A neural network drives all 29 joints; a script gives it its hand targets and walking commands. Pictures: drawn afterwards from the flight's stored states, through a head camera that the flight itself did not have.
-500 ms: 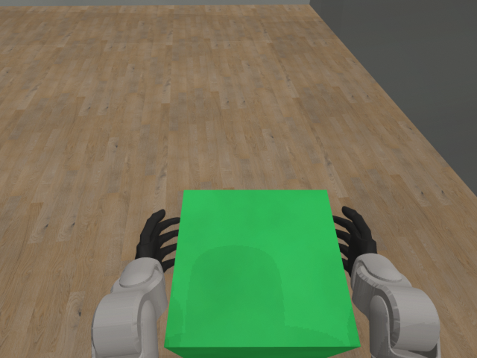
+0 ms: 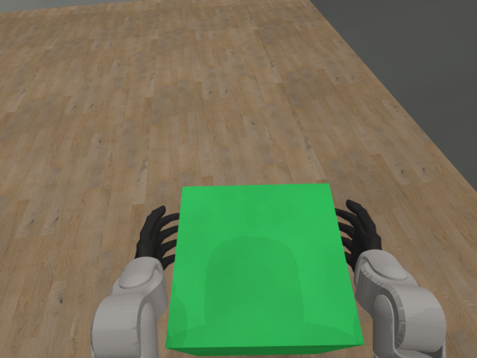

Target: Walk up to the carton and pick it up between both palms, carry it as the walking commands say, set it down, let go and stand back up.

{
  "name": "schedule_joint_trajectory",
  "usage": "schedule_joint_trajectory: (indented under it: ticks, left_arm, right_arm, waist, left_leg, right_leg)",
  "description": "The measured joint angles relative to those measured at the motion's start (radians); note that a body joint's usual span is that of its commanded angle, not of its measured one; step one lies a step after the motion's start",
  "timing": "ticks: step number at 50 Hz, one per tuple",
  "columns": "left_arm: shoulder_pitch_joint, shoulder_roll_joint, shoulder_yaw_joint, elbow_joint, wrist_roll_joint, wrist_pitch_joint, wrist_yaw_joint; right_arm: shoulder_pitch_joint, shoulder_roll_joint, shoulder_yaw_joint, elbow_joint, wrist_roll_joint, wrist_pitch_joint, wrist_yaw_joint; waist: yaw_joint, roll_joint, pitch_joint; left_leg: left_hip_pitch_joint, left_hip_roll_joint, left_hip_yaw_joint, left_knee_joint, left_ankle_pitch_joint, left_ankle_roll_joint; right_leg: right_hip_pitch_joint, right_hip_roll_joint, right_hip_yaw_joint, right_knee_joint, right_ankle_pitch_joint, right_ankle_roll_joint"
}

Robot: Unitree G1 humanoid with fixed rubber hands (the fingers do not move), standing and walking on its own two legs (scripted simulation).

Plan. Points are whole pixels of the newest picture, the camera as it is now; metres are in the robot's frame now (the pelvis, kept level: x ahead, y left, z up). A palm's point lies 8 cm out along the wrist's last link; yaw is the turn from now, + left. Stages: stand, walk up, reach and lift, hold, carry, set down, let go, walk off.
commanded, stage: carry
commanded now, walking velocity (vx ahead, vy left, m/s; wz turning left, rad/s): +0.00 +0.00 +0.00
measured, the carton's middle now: (256, 279) +0.24 +0.00 +0.01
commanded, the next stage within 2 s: none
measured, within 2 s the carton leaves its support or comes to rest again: neither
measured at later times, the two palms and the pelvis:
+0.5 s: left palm (218, 277) +0.20 +0.05 +0.10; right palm (450, 277) +0.20 -0.25 +0.10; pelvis -0.03 -0.09 +0.01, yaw +0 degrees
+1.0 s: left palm (187, 293) +0.19 +0.09 +0.10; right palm (422, 285) +0.19 -0.21 +0.10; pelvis -0.04 -0.06 +0.00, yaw +0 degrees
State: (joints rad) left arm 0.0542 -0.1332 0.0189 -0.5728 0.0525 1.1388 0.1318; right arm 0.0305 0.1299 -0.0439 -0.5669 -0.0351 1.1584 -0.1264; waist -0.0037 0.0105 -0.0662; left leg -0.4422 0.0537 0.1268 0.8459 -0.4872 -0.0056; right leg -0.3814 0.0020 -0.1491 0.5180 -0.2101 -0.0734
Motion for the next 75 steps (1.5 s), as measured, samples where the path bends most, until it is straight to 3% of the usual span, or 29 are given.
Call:
schedule_joint_trajectory:
  ticks: [3, 5, 8, 12, 20, 29, 38, 53, 75]
  left_arm:
    - [-0.01, 0.002, 0.003, 0.004, 0.003, 0.011, 0.001]
    - [-0.009, 0.002, 0.012, 0.018, 0.004, 0.026, 0.003]
    - [0.003, 0.001, 0.005, 0.022, 0.008, 0.044, 0.006]
    - [-0.008, 0.002, 0.002, 0.017, 0.002, 0.049, 0.008]
    - [-0.022, 0.002, -0.002, 0.063, 0.004, 0.042, 0.004]
    - [-0.026, 0.003, 0.015, 0.062, 0.002, 0.036, -0.001]
    - [-0.022, 0.003, 0.016, 0.055, 0.004, 0.039, 0.0]
    - [-0.019, 0.003, 0.016, 0.042, 0.006, 0.044, 0.002]
    - [-0.032, 0.003, 0.018, 0.056, 0.005, 0.041, 0.002]
  right_arm:
    - [-0.001, 0.0, 0.001, 0.014, -0.001, -0.005, 0.002]
    - [0.005, 0.001, 0.006, 0.045, -0.004, -0.01, 0.005]
    - [0.025, 0.003, 0.004, 0.05, -0.004, -0.002, 0.008]
    - [0.032, 0.004, 0.002, 0.033, -0.007, -0.003, 0.009]
    - [0.0, 0.0, -0.016, 0.045, -0.013, 0.035, 0.004]
    - [-0.033, -0.002, -0.009, 0.058, -0.015, 0.045, -0.001]
    - [-0.028, -0.002, -0.006, 0.063, -0.009, 0.038, -0.002]
    - [-0.021, -0.001, -0.003, 0.06, -0.006, 0.028, 0.0]
    - [-0.031, -0.002, -0.007, 0.07, -0.01, 0.026, 0.001]
  waist:
    - [0.012, -0.027, -0.023]
    - [0.015, -0.063, -0.029]
    - [0.014, -0.053, -0.038]
    - [0.014, -0.048, -0.043]
    - [-0.019, 0.01, -0.044]
    - [0.0, 0.019, -0.04]
    - [0.0, -0.003, -0.038]
    - [0.003, -0.029, -0.032]
    - [-0.001, -0.018, -0.038]
  left_leg:
    - [0.106, -0.004, 0.025, -0.263, 0.167, 0.026]
    - [0.114, -0.006, 0.029, -0.28, 0.204, 0.038]
    - [0.132, 0.016, 0.024, -0.304, 0.205, 0.022]
    - [0.14, 0.033, 0.027, -0.306, 0.212, -0.01]
    - [0.148, 0.075, -0.002, -0.35, 0.245, -0.044]
    - [0.126, 0.063, -0.041, -0.344, 0.216, -0.029]
    - [0.115, 0.045, -0.042, -0.347, 0.284, -0.043]
    - [0.115, 0.0, -0.019, -0.354, 0.283, -0.004]
    - [0.123, -0.002, -0.016, -0.35, 0.263, 0.001]
  right_leg:
    - [-0.019, 0.027, -0.02, 0.021, -0.005, -0.016]
    - [-0.027, 0.023, -0.003, 0.05, -0.041, 0.013]
    - [-0.03, 0.005, 0.037, 0.107, -0.112, 0.053]
    - [0.04, -0.054, 0.051, -0.016, 0.022, 0.073]
    - [0.052, -0.009, 0.016, -0.051, 0.027, 0.024]
    - [0.042, 0.003, 0.011, -0.072, 0.055, 0.005]
    - [0.019, -0.016, 0.019, -0.04, 0.05, 0.023]
    - [0.007, -0.06, 0.043, -0.027, 0.053, 0.062]
    - [0.016, -0.062, 0.046, -0.028, 0.039, 0.07]
